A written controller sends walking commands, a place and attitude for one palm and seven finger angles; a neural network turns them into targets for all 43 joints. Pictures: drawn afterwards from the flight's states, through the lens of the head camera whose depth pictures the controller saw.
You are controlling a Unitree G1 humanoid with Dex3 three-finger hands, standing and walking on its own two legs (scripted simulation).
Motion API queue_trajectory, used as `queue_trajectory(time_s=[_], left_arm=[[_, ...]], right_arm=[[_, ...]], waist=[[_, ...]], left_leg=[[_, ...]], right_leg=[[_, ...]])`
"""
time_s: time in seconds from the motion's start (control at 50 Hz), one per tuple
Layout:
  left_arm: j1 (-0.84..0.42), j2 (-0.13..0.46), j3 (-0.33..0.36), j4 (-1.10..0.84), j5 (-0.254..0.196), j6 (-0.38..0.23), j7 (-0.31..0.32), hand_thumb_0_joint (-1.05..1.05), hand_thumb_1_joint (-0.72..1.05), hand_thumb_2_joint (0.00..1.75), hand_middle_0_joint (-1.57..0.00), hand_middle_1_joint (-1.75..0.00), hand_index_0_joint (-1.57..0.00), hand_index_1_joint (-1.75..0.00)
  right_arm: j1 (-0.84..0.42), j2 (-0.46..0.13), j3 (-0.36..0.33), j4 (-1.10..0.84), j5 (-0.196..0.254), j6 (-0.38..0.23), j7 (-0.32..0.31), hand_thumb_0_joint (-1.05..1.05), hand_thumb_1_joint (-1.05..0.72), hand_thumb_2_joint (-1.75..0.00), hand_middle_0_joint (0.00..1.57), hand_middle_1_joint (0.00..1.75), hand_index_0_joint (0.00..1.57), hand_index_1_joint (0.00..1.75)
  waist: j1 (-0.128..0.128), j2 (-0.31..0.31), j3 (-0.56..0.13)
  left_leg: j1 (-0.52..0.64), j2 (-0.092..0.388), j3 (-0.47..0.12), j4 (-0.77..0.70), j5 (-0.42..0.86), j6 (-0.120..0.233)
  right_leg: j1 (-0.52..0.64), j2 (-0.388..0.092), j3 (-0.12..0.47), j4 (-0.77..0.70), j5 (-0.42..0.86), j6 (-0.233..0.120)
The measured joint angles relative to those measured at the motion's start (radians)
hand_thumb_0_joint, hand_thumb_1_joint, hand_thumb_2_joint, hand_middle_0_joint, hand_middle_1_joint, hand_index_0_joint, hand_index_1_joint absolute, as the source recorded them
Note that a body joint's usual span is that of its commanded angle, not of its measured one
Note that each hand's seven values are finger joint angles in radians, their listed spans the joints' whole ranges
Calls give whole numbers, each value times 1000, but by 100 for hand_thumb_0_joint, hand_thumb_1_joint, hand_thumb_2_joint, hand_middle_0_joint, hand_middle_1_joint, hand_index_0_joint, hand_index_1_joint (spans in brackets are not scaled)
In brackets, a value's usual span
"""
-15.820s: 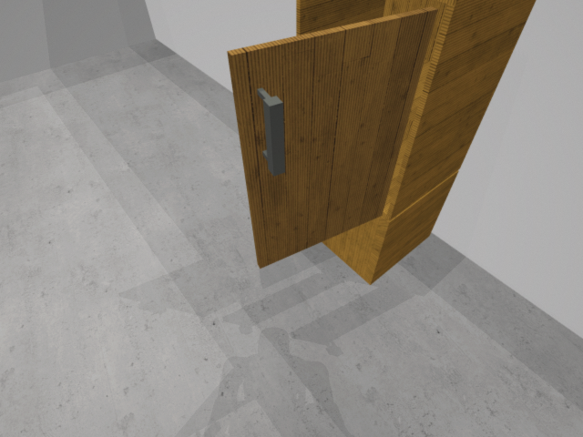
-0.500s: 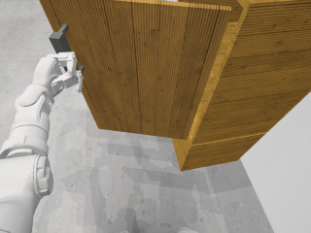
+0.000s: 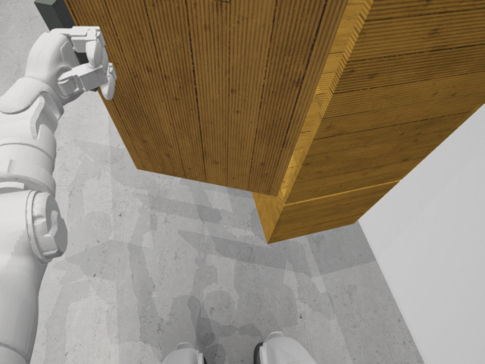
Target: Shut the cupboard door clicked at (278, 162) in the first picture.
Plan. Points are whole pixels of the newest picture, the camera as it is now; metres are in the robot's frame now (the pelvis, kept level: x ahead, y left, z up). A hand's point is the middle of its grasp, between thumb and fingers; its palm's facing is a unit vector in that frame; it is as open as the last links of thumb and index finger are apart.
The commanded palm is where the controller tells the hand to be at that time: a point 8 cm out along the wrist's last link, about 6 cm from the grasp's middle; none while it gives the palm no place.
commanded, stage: push the door shut along its arc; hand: left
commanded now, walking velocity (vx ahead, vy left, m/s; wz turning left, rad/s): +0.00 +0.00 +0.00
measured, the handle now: (79, 39) +0.61 +0.20 +0.14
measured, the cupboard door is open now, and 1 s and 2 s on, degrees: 65 55 53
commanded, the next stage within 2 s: pull the fist back off the door in 0.76 s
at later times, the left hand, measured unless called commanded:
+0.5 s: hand (144, 41) +0.58 +0.10 +0.15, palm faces -0.38 -0.92 +0.00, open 3.0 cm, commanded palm +0.60 +0.15 +0.14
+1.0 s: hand (155, 30) +0.61 +0.08 +0.15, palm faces -0.13 -0.98 +0.12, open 3.0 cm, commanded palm +0.60 +0.11 +0.14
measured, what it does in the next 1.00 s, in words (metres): stands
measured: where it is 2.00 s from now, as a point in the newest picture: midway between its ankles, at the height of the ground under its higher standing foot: outside the picture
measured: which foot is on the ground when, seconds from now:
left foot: down 0.00-1.00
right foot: down 0.00-1.00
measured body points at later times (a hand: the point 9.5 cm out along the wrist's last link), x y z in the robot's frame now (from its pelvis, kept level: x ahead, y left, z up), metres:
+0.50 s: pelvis +0.00 +0.00 -0.02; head +0.16 +0.00 +0.41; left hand +0.60 +0.15 +0.16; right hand -0.07 -0.26 -0.12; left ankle +0.00 +0.11 -0.70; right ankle +0.01 -0.12 -0.70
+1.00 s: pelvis +0.00 +0.01 -0.02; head +0.17 +0.02 +0.40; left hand +0.61 +0.14 +0.15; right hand -0.06 -0.25 -0.12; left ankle +0.00 +0.11 -0.70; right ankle +0.01 -0.12 -0.70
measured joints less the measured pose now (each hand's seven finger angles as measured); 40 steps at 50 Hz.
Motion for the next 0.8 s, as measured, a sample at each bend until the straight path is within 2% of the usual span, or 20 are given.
queue_trajectory(time_s=[0.1,0.24,0.42,0.56,0.7,0.8], left_arm=[[-69,20,10,35,10,16,-13,1,90,90,-130,-150,-129,-150],[-149,59,2,76,50,27,-12,1,90,90,-130,-150,-130,-150],[-241,104,38,122,98,42,-18,1,90,90,-130,-150,-130,-150],[-270,138,41,138,129,50,-29,0,85,90,-130,-150,-130,-150],[-305,131,-12,150,116,67,-39,0,84,90,-130,-150,-131,-150],[-334,102,-61,148,97,71,-27,1,87,92,-130,-150,-130,-150]], right_arm=[[-7,-5,3,5,-2,-3,-3,0,-91,-90,20,30,20,30],[5,-8,4,-3,-7,0,-2,0,-91,-90,20,30,20,30],[31,-1,14,-21,-18,20,-2,0,-91,-90,20,30,20,30],[60,15,18,-23,-24,44,4,0,-91,-90,20,30,20,30],[60,23,19,-2,-28,45,10,0,-91,-90,20,30,20,30],[46,19,12,16,-33,33,9,0,-91,-90,20,30,20,30]], waist=[[-22,-1,2],[-56,5,2],[-105,17,4],[-114,24,-1],[-113,19,-6],[-109,14,-7]], left_leg=[[-43,6,1,25,-6,0],[-97,16,4,61,-20,-1],[-147,30,17,97,-42,2],[-170,36,21,114,-55,3],[-183,34,8,127,-62,3],[-198,28,-2,140,-65,5]], right_leg=[[-42,6,1,19,-1,-1],[-95,15,5,45,-7,-1],[-150,28,19,73,-16,0],[-173,34,24,86,-25,2],[-177,33,12,89,-30,2],[-185,27,2,98,-36,3]])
